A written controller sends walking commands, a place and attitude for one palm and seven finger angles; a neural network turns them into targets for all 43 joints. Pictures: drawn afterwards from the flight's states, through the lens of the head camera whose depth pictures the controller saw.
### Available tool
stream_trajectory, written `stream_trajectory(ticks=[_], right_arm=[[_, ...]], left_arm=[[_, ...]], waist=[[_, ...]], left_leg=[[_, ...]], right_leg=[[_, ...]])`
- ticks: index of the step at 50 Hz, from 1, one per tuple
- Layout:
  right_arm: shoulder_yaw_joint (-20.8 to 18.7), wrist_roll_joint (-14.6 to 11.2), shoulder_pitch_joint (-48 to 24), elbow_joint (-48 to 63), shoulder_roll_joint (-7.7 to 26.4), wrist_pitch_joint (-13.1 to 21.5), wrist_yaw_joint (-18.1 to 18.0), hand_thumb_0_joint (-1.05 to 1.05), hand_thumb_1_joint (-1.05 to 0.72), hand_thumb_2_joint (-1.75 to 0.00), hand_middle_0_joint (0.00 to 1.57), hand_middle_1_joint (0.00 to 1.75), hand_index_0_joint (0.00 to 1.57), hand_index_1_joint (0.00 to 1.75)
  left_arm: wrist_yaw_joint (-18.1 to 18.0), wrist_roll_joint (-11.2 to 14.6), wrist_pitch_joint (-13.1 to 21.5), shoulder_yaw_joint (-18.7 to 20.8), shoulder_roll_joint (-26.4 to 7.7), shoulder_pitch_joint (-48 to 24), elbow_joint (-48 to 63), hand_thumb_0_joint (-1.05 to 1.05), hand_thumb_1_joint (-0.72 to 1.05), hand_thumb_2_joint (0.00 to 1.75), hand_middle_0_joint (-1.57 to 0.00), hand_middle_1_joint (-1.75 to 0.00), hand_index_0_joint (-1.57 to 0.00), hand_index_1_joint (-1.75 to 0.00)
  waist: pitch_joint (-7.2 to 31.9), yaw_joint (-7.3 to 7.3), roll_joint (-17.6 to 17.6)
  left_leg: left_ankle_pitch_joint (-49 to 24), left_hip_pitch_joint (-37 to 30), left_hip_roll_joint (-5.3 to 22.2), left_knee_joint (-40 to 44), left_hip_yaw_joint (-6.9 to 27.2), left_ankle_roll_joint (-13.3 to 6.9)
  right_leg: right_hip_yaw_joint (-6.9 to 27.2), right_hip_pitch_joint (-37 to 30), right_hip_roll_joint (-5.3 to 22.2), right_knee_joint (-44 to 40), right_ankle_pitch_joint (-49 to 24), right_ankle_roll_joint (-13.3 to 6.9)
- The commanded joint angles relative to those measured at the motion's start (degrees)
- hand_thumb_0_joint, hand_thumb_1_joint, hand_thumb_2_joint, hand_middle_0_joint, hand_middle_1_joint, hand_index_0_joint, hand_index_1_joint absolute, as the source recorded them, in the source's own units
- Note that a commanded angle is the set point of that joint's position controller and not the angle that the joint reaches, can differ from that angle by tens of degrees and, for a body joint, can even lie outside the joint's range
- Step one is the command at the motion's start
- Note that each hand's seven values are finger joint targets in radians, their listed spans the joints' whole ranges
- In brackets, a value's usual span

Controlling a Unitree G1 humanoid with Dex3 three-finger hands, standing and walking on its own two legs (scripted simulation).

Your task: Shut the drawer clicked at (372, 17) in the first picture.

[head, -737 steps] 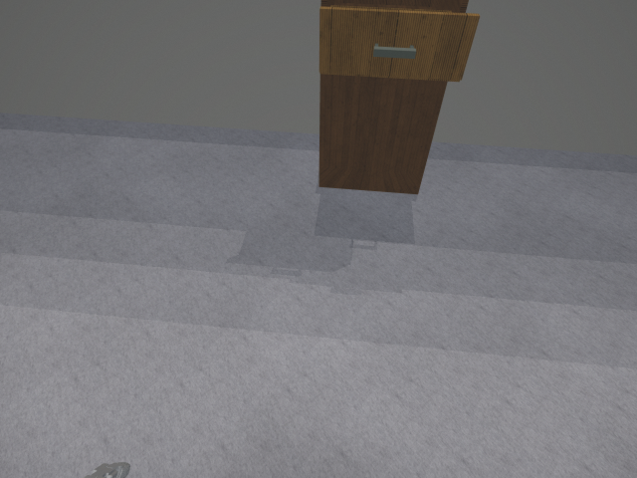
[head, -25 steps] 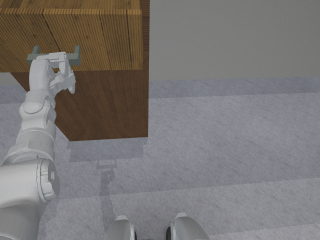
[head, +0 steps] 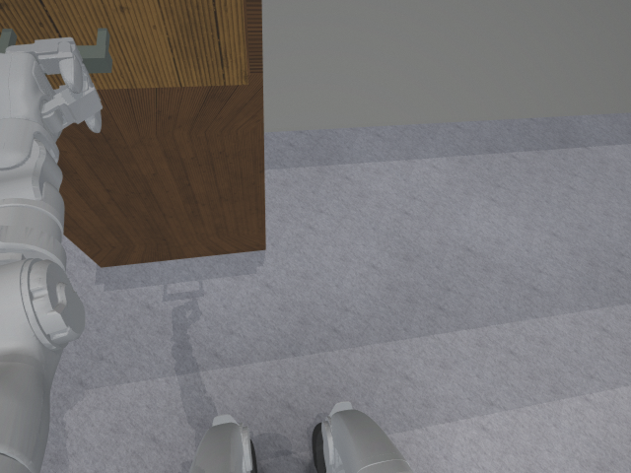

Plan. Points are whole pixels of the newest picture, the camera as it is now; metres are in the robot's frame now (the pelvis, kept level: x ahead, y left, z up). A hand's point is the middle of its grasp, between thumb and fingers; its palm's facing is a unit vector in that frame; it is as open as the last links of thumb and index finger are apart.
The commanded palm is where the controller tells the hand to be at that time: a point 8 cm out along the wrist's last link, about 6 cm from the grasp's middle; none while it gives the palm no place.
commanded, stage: push the drawer shut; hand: left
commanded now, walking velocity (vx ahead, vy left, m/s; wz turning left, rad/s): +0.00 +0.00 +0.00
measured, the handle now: (55, 48) +0.62 +0.24 +0.09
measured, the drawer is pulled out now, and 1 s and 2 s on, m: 0.03 0.00 0.00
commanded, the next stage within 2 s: pull the fist back off the drawer in 0.48 s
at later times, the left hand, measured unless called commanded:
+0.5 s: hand (77, 73) +0.58 +0.21 +0.09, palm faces +0.02 -1.00 -0.04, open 3.2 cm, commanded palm +0.61 +0.23 +0.10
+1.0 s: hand (80, 76) +0.58 +0.21 +0.09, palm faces +0.04 -1.00 -0.01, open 3.2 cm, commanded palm +0.56 +0.23 +0.10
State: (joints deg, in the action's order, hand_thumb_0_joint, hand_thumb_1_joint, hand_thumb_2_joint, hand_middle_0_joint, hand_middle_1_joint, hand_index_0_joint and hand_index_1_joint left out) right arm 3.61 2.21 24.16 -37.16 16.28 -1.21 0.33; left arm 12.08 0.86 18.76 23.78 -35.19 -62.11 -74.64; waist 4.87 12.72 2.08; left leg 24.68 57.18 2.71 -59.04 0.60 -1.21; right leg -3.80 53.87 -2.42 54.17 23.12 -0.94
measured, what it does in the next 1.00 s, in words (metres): stands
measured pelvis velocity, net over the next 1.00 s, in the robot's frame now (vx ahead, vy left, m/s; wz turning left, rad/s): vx -0.01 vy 0.02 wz -0.01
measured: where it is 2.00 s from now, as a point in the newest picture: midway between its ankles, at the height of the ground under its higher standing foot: outside the picture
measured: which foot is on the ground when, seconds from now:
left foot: down 0.00-1.00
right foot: down 0.00-1.00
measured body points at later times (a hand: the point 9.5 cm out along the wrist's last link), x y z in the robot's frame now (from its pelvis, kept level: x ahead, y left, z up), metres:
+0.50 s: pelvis +0.00 +0.01 -0.01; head +0.17 +0.04 +0.40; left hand +0.57 +0.27 +0.10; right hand -0.07 -0.24 -0.10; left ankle +0.02 +0.10 -0.67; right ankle +0.02 -0.12 -0.67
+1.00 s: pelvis -0.01 +0.02 -0.01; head +0.16 +0.05 +0.40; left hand +0.57 +0.26 +0.10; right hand -0.08 -0.23 -0.10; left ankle +0.02 +0.10 -0.67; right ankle +0.02 -0.12 -0.67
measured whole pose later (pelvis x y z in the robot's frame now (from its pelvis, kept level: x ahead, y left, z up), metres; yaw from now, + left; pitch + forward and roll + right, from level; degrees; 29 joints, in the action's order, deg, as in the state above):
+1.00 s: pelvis -0.01 +0.02 -0.01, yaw -1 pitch +26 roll -6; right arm 5.6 3.9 27.3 -36.1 15.7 -1.0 1.7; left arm 11.0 -2.2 13.8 23.7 -40.8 -72.0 -76.4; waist 4.2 16.4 2.6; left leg 24.4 64.9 2.4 -62.6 1.5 -2.7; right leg -4.6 60.1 -2.3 55.3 21.8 0.4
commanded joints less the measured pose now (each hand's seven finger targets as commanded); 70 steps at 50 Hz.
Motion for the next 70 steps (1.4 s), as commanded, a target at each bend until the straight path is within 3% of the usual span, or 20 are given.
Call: stream_trajectory(ticks=[1,13,15,21,24,25,27,28,30,39,41,45,47,51,54,56,63,64,69,70], right_arm=[[-3.7,0.0,11.9,1.4,10.5,0.3,-0.8,0.00,-0.90,-0.90,0.20,0.30,0.20,0.30],[-3.1,1.0,15.4,1.0,11.3,-1.0,-0.4,0.00,-0.90,-0.90,0.20,0.30,0.20,0.30],[-3.1,0.9,15.3,0.8,11.3,-1.2,-0.5,0.00,-0.90,-0.90,0.20,0.30,0.20,0.30],[-2.4,0.8,15.7,0.2,11.9,-0.5,-0.9,0.00,-0.90,-0.90,0.20,0.30,0.20,0.30],[-2.1,0.9,15.8,-0.1,12.1,0.1,-1.2,0.00,-0.90,-0.90,0.20,0.30,0.20,0.30],[-2.2,0.8,15.6,-0.4,12.0,0.6,-1.2,0.00,-0.90,-0.90,0.20,0.30,0.20,0.30],[-2.0,0.9,15.9,-0.6,12.4,1.0,-1.4,0.00,-0.90,-0.90,0.20,0.30,0.20,0.30],[-2.0,1.0,15.9,-0.7,12.4,1.2,-1.4,0.00,-0.90,-0.90,0.20,0.30,0.20,0.30],[-2.0,1.0,16.1,-1.0,12.4,1.6,-1.4,0.00,-0.90,-0.90,0.20,0.30,0.20,0.30],[-1.8,1.4,16.4,0.5,12.5,1.5,-0.7,0.00,-0.90,-0.90,0.20,0.30,0.20,0.30],[-2.0,1.6,16.2,0.8,12.3,1.5,-0.4,0.00,-0.90,-0.90,0.20,0.30,0.20,0.30],[-2.4,1.5,16.3,1.7,12.2,0.8,0.2,0.00,-0.90,-0.90,0.20,0.30,0.20,0.30],[-2.7,1.4,15.9,1.9,11.9,0.7,0.5,0.00,-0.90,-0.90,0.20,0.30,0.20,0.30],[-3.0,1.1,15.7,2.6,11.8,-0.1,0.6,0.00,-0.90,-0.90,0.20,0.30,0.20,0.30],[-3.5,0.9,15.2,3.3,11.3,-0.6,1.0,0.00,-0.90,-0.90,0.20,0.30,0.20,0.30],[-3.9,0.7,14.6,3.9,11.0,-1.1,1.2,0.00,-0.90,-0.90,0.20,0.30,0.20,0.30],[-4.7,-0.2,13.1,3.6,10.0,-2.2,1.0,0.00,-0.90,-0.90,0.20,0.30,0.20,0.30],[-4.9,-0.2,13.1,3.2,10.1,-2.3,0.9,0.00,-0.90,-0.90,0.20,0.30,0.20,0.30],[-5.5,-0.5,12.1,2.9,9.3,-2.4,1.1,0.00,-0.90,-0.90,0.20,0.30,0.20,0.30],[-5.6,-0.5,11.7,3.3,9.2,-2.6,1.2,0.00,-0.90,-0.90,0.20,0.30,0.20,0.30]], left_arm=[[-1.1,0.9,3.8,0.7,-14.1,-33.7,12.9,0.00,0.90,0.90,-1.40,-1.60,-1.40,-1.60],[-1.5,-1.3,2.7,4.0,-21.2,-38.9,10.7,0.00,0.90,0.90,-1.40,-1.60,-1.40,-1.60],[-1.3,-1.2,2.2,1.9,-19.0,-41.1,9.6,0.00,0.90,0.90,-1.40,-1.60,-1.40,-1.60],[-1.1,-1.2,1.2,1.5,-20.9,-44.5,7.7,0.00,0.90,0.90,-1.40,-1.60,-1.40,-1.60],[-0.8,-1.2,0.9,0.0,-20.2,-46.6,8.6,0.00,0.90,0.90,-1.40,-1.60,-1.40,-1.60],[-0.7,-0.8,0.7,-1.5,-17.8,-47.4,8.9,0.00,0.90,0.90,-1.40,-1.60,-1.40,-1.60],[-1.1,-0.7,0.4,-0.5,-19.4,-48.2,9.1,0.00,0.90,0.90,-1.40,-1.60,-1.40,-1.60],[-1.1,-1.1,0.3,-0.6,-19.3,-48.4,8.9,0.00,0.90,0.90,-1.40,-1.60,-1.40,-1.60],[-1.3,-0.9,-0.3,-1.6,-17.7,-48.9,9.0,0.00,0.90,0.90,-1.40,-1.60,-1.40,-1.60],[-2.2,-2.5,-1.5,0.6,-20.4,-47.3,8.2,0.00,0.90,0.90,-1.40,-1.60,-1.40,-1.60],[-2.4,-2.4,-1.3,0.1,-19.0,-47.3,9.9,0.00,0.90,0.90,-1.40,-1.60,-1.40,-1.60],[-2.2,-2.3,-0.9,1.2,-19.1,-43.0,11.7,0.00,0.90,0.90,-1.40,-1.60,-1.40,-1.60],[-2.1,-1.6,-0.8,0.6,-16.5,-39.8,12.1,0.00,0.90,0.90,-1.40,-1.60,-1.40,-1.60],[-2.1,-1.1,-0.3,3.1,-18.2,-34.2,13.9,0.00,0.90,0.90,-1.40,-1.60,-1.40,-1.60],[-2.1,-0.3,1.0,3.4,-16.6,-29.3,18.2,0.00,0.90,0.90,-1.40,-1.60,-1.40,-1.60],[-2.0,0.6,1.4,3.4,-14.6,-23.7,18.9,0.00,0.90,0.90,-1.40,-1.60,-1.40,-1.60],[-2.0,2.7,3.1,1.7,-9.6,-19.5,20.1,0.00,0.90,0.90,-1.40,-1.60,-1.40,-1.60],[-2.0,2.5,3.9,2.0,-10.5,-21.2,21.7,0.00,0.90,0.90,-1.40,-1.60,-1.40,-1.60],[-1.6,3.1,5.4,-0.5,-5.6,-17.7,23.0,0.00,0.90,0.90,-1.40,-1.60,-1.40,-1.60],[-1.4,3.7,5.2,0.3,-5.8,-14.5,24.0,0.00,0.90,0.90,-1.40,-1.60,-1.40,-1.60]], waist=[[27.6,3.38,9.6],[30.1,4.59,12.0],[27.9,6.15,11.6],[27.1,7.48,12.6],[27.7,7.88,15.5],[27.9,8.62,15.8],[28.3,8.62,15.4],[28.9,8.50,17.2],[29.2,9.04,16.3],[28.2,7.61,15.8],[29.1,7.46,16.1],[30.3,5.50,17.0],[30.3,4.93,15.8],[30.5,3.07,12.9],[32.8,1.11,14.6],[32.3,-0.16,11.9],[25.6,-0.03,8.0],[26.5,0.06,8.0],[29.7,-0.78,10.4],[30.8,-2.19,9.7]], left_leg=[[-17.5,-23.9,-0.7,5.4,3.4,-1.1],[-21.8,-23.9,-0.3,3.7,4.3,-1.1],[-19.8,-23.3,-0.1,3.6,4.5,-1.1],[-15.2,-21.2,0.3,3.3,5.3,-1.3],[-14.8,-22.1,0.5,3.3,5.9,-1.1],[-14.4,-22.8,0.5,3.1,6.0,-1.2],[-13.7,-22.5,0.7,3.2,6.6,-1.1],[-14.1,-23.4,0.7,3.0,6.7,-1.0],[-13.0,-24.1,0.9,3.2,7.2,-1.0],[-9.8,-22.2,0.4,3.9,7.6,-0.7],[-10.0,-23.1,0.3,3.8,7.6,-0.8],[-12.6,-26.1,0.4,5.0,7.9,-0.2],[-12.8,-27.1,0.4,5.3,7.6,-0.2],[-15.4,-26.5,0.3,6.0,6.1,-0.5],[-21.0,-30.8,0.3,6.6,5.4,-0.1],[-23.0,-31.0,0.2,7.2,4.8,0.0],[-24.7,-28.9,-0.4,7.9,2.8,-0.6],[-25.5,-29.8,-0.3,7.9,2.9,-0.5],[-34.8,-35.7,-0.3,7.0,3.2,0.2],[-35.6,-35.6,-0.4,7.3,2.9,0.2]], right_leg=[[2.3,-6.5,-0.9,-7.2,-11.0,0.2],[1.8,-5.7,-1.4,-6.0,-13.6,-0.2],[1.6,-2.9,-1.4,-6.6,-11.1,0.1],[1.3,-0.3,-1.4,-6.3,-7.0,0.1],[0.9,2.0,-1.2,-5.5,-6.3,0.0],[0.9,3.1,-1.2,-5.6,-6.1,0.1],[0.6,3.3,-1.1,-5.2,-5.4,0.2],[0.5,4.5,-1.1,-4.9,-5.5,-0.1],[0.2,5.1,-1.1,-5.0,-4.9,0.1],[-0.2,4.6,-1.2,-4.7,-3.1,-0.4],[-0.1,4.5,-1.2,-4.8,-3.3,-0.4],[-0.4,3.6,-1.3,-4.8,-4.5,-0.7],[-0.4,2.8,-1.4,-5.4,-4.7,-0.7],[0.0,-1.9,-1.7,-6.4,-6.7,-0.6],[0.0,-4.4,-1.9,-6.7,-10.1,-0.8],[0.0,-7.0,-2.1,-7.2,-12.1,-0.8],[1.0,-10.4,-2.0,-8.3,-17.4,-0.5],[1.1,-10.7,-1.9,-8.0,-18.0,-0.4],[1.1,-10.9,-1.7,-7.3,-22.6,-0.4],[1.2,-13.2,-1.7,-7.5,-23.8,-0.4]])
